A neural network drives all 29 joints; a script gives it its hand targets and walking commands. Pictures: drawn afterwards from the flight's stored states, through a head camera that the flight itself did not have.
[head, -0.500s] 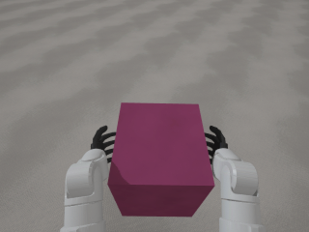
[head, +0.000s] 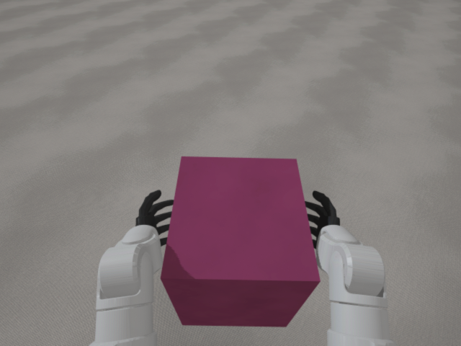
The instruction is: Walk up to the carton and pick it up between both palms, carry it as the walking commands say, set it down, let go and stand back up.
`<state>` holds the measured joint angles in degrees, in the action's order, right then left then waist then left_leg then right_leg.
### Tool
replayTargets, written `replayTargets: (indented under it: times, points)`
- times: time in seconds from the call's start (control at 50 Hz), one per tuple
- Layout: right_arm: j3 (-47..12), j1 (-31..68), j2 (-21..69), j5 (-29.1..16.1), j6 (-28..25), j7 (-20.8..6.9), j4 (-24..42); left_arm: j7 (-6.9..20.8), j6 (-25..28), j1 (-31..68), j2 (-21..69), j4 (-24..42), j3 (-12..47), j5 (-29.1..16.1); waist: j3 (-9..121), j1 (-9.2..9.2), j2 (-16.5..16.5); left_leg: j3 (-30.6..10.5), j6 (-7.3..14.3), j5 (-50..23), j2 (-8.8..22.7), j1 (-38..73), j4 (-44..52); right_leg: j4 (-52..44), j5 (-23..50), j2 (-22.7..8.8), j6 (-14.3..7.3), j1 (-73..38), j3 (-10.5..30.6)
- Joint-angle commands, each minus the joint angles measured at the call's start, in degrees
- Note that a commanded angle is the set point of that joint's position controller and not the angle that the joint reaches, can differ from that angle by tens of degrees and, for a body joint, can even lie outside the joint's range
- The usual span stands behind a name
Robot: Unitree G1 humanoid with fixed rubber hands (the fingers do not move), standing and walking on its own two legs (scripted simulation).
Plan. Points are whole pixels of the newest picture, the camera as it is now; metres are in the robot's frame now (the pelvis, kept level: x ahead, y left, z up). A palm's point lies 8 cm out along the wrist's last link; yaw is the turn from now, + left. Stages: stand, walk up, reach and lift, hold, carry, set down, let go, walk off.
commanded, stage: carry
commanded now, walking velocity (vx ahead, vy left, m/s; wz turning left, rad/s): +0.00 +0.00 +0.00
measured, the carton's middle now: (236, 246) +0.31 +0.00 +0.03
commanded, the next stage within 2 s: none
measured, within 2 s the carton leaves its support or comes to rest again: neither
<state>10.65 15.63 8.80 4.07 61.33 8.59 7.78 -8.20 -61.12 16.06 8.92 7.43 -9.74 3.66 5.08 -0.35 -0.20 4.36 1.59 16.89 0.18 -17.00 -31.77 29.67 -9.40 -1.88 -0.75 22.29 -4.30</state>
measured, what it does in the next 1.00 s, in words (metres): stands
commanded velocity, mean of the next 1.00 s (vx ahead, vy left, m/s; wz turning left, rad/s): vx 0.00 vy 0.09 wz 0.00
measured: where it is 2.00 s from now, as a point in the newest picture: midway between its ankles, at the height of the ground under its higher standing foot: outside the picture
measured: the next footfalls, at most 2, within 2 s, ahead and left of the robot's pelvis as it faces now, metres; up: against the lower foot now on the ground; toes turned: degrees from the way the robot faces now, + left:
none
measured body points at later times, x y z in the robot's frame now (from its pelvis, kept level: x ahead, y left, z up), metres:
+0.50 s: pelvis +0.00 +0.00 +0.00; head -0.01 +0.00 +0.45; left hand +0.31 +0.14 +0.08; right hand +0.31 -0.15 +0.08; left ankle +0.00 +0.10 -0.73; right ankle +0.06 -0.11 -0.73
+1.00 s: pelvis +0.00 +0.04 -0.01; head -0.02 +0.03 +0.44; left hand +0.24 +0.20 +0.07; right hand +0.25 -0.10 +0.07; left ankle +0.00 +0.10 -0.73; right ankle +0.06 -0.11 -0.73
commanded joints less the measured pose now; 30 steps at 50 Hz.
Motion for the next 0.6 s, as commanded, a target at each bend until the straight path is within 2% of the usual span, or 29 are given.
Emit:
replayTargets:
  times: [0.0,0.48,0.52,0.58]
  points:
    - [-35.12,30.46,40.86,-13.72,-1.15,-5.69,5.66,4.82,1.13,29.03,41.55,4.11,33.74,-12.30,16.48,-0.04,-0.05,-6.09,1.36,-6.83,6.96,1.96,5.96,-2.81,6.80,-5.91,-1.94,-10.21,5.84]
    - [-35.16,29.34,41.04,-13.51,-2.32,-6.40,5.08,5.50,2.28,27.97,42.12,3.47,33.84,-12.23,16.15,-0.10,-0.06,-6.06,1.23,-6.83,6.90,2.27,5.92,-2.74,7.27,-5.80,-2.21,-10.45,6.01]
    - [-37.63,36.21,42.86,-15.68,-1.91,-5.82,9.80,4.83,2.03,34.56,43.84,8.86,36.29,-14.27,16.28,-0.34,0.65,-5.73,0.93,-5.96,6.00,1.94,5.72,-3.39,6.74,-7.27,-1.73,-11.02,6.93]
    - [-37.16,26.28,42.08,-14.47,0.96,-5.23,10.79,4.09,-0.67,23.94,42.56,9.72,35.33,-13.23,17.58,-0.57,-1.84,-4.66,-0.11,-6.01,5.42,1.82,2.49,-3.65,6.88,-10.89,-0.92,-11.22,9.05]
